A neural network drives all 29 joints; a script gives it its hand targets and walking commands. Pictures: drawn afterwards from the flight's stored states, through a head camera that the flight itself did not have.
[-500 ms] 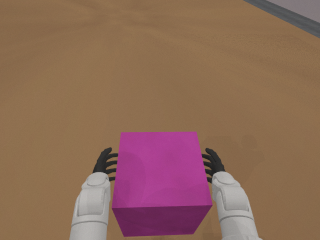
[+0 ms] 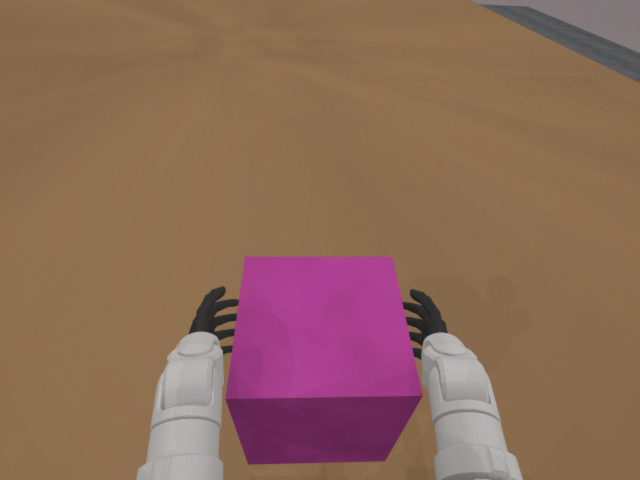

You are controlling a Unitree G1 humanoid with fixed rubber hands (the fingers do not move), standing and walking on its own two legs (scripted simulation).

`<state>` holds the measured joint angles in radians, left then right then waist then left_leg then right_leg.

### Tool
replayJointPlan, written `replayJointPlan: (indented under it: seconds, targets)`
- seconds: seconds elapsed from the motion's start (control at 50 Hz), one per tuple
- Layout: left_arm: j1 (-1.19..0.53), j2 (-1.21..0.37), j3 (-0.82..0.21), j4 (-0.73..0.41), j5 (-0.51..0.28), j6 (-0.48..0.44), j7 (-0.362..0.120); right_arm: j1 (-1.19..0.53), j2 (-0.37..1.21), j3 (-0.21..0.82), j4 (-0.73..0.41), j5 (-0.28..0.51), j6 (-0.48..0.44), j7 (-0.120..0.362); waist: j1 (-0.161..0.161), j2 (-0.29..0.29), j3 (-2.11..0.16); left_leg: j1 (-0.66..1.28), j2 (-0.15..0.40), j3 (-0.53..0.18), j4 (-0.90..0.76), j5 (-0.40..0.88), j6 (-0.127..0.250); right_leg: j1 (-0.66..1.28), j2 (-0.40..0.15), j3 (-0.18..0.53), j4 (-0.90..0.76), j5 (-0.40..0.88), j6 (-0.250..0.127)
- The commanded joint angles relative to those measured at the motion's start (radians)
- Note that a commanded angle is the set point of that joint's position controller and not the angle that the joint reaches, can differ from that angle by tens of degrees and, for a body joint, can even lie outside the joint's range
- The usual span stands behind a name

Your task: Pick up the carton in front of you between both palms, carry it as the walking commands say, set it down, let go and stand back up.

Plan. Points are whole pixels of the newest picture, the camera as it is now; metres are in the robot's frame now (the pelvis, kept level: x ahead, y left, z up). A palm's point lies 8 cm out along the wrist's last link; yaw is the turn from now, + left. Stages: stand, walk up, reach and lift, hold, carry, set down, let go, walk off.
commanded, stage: set down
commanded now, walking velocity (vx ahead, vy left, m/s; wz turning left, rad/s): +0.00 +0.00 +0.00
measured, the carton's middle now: (318, 363) +0.32 +0.00 -0.04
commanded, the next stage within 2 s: none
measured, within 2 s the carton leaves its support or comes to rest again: neither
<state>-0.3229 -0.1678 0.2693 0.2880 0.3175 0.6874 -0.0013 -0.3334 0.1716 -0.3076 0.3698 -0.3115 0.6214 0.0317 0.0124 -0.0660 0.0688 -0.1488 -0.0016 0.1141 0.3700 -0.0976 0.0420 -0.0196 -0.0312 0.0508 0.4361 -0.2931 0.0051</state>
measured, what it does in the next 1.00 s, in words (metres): lowers itself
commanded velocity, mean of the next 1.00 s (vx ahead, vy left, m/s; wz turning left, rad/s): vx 0.00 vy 0.00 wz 0.00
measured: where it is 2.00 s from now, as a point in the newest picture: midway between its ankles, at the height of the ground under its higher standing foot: outside the picture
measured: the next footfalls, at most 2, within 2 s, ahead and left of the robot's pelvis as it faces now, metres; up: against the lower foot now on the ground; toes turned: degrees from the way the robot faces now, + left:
none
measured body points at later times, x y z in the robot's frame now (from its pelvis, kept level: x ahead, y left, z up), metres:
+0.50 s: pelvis -0.03 -0.03 -0.08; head +0.18 +0.01 +0.32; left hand +0.34 +0.17 -0.17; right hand +0.36 -0.13 -0.17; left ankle +0.08 +0.11 -0.74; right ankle -0.02 -0.15 -0.74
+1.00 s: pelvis -0.06 -0.01 -0.21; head +0.19 +0.02 +0.16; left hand +0.39 +0.19 -0.31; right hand +0.42 -0.12 -0.30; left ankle +0.08 +0.11 -0.74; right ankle -0.02 -0.15 -0.74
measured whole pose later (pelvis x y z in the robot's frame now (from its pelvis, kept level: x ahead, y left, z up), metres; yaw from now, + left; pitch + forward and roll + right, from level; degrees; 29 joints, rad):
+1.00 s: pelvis -0.06 -0.01 -0.21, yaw -4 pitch +44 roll -3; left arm -0.82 -0.04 0.47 0.56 0.24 0.28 0.01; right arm -0.90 0.07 -0.41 0.70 -0.21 0.22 -0.08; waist 0.08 -0.09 -0.19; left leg -1.88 0.01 -0.06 1.44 -0.32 -0.02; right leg -1.73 0.08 0.02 1.54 -0.58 0.03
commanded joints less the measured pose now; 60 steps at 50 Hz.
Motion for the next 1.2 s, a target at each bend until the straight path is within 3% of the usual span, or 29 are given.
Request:
replayJointPlan:
  seconds: [0.0,0.12,0.2,0.32,0.38,0.42,0.46,0.52,0.6,0.64,0.68,0.78,0.92,1.04,1.18]
  targets:
    - [-0.536,-0.846,-0.420,0.073,-0.188,-0.080,-0.244,-0.563,0.900,0.399,0.058,0.163,-0.074,0.218,0.005,0.036,-0.189,0.439,-0.047,-0.220,0.019,-0.113,-0.027,-0.470,0.086,0.053,-0.125,-0.083,-0.064]
    - [-0.630,-0.662,-0.183,0.225,-0.044,-0.203,-0.215,-0.638,0.768,0.169,0.208,0.007,-0.187,0.156,0.027,0.042,-0.139,0.258,-0.060,-0.186,0.122,-0.085,-0.014,-0.568,0.107,0.038,-0.026,-0.088,-0.054]
    - [-0.567,-0.550,-0.108,0.272,0.011,-0.304,-0.200,-0.592,0.659,0.122,0.238,-0.023,-0.287,0.122,0.044,0.054,-0.200,0.106,-0.069,-0.164,0.233,0.051,-0.012,-0.665,0.137,0.026,0.079,-0.019,-0.027]
    - [-0.600,-0.646,-0.259,0.291,-0.048,-0.498,-0.216,-0.636,0.744,0.314,0.239,0.080,-0.489,0.097,0.060,0.062,-0.548,-0.004,-0.078,-0.179,0.439,0.324,-0.010,-0.855,0.171,0.027,0.251,0.128,-0.002]
    - [-0.660,-0.659,-0.356,0.255,-0.112,-0.579,-0.207,-0.683,0.754,0.437,0.199,0.146,-0.575,0.061,0.065,0.059,-0.806,0.010,-0.075,-0.198,0.578,0.506,-0.003,-0.989,0.178,0.033,0.354,0.218,0.012]
    - [-0.709,-0.625,-0.411,0.192,-0.161,-0.609,-0.192,-0.700,0.735,0.496,0.158,0.179,-0.608,0.025,0.072,0.076,-0.998,-0.047,-0.087,-0.183,0.653,0.564,-0.017,-0.973,0.178,0.033,0.431,0.316,0.028]
    - [-0.737,-0.599,-0.444,0.153,-0.191,-0.616,-0.181,-0.733,0.728,0.531,0.113,0.195,-0.611,-0.011,0.073,0.070,-1.133,-0.154,-0.100,-0.161,0.696,0.511,-0.036,-0.933,0.189,0.023,0.502,0.381,0.046]
    - [-0.749,-0.584,-0.445,0.186,-0.202,-0.595,-0.173,-0.758,0.733,0.528,0.121,0.191,-0.582,-0.037,0.065,0.049,-1.110,-0.358,-0.118,-0.129,0.724,0.313,-0.053,-0.958,0.202,0.006,0.552,0.285,0.055]
    - [-0.771,-0.651,-0.376,0.294,-0.160,-0.543,-0.181,-0.844,0.794,0.509,0.185,0.195,-0.522,0.005,0.104,0.029,-0.972,-0.552,-0.122,-0.106,0.748,0.067,-0.047,-1.131,0.216,-0.011,0.587,-0.001,0.043]
    - [-0.784,-0.686,-0.330,0.326,-0.135,-0.514,-0.188,-0.902,0.818,0.494,0.217,0.202,-0.491,0.040,0.140,0.015,-0.941,-0.604,-0.119,-0.104,0.765,0.011,-0.042,-1.229,0.218,-0.018,0.611,-0.079,0.039]
    - [-0.817,-0.706,-0.301,0.341,-0.120,-0.488,-0.196,-0.942,0.820,0.459,0.252,0.195,-0.466,0.070,0.143,0.005,-0.932,-0.648,-0.116,-0.102,0.792,-0.020,-0.042,-1.317,0.220,-0.027,0.642,-0.123,0.036]
    - [-0.930,-0.740,-0.292,0.345,-0.123,-0.447,-0.208,-1.018,0.796,0.385,0.310,0.170,-0.437,0.101,0.118,0.019,-0.996,-0.715,-0.118,-0.103,0.875,-0.051,-0.057,-1.497,0.230,-0.049,0.740,-0.162,0.023]
    - [-1.045,-0.778,-0.354,0.313,-0.180,-0.428,-0.179,-1.108,0.763,0.366,0.340,0.182,-0.434,0.109,0.095,0.090,-1.166,-0.750,-0.124,-0.116,0.986,-0.043,-0.087,-1.667,0.255,-0.080,0.901,-0.155,0.004]
    - [-1.094,-0.761,-0.373,0.285,-0.208,-0.420,-0.153,-1.183,0.753,0.400,0.346,0.231,-0.424,0.119,0.124,0.097,-1.251,-0.801,-0.125,-0.103,1.072,-0.007,-0.097,-1.757,0.264,-0.094,1.006,-0.147,0.008]
    - [-1.170,-0.693,-0.336,0.285,-0.217,-0.428,-0.150,-1.272,0.743,0.427,0.366,0.264,-0.417,0.112,0.165,0.031,-1.267,-0.938,-0.122,-0.069,1.184,0.034,-0.096,-1.817,0.260,-0.097,1.094,-0.142,0.024]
